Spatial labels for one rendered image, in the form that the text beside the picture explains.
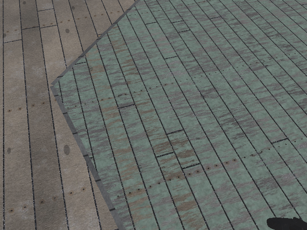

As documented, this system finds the right robot hand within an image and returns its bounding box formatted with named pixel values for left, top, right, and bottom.
left=267, top=217, right=307, bottom=230

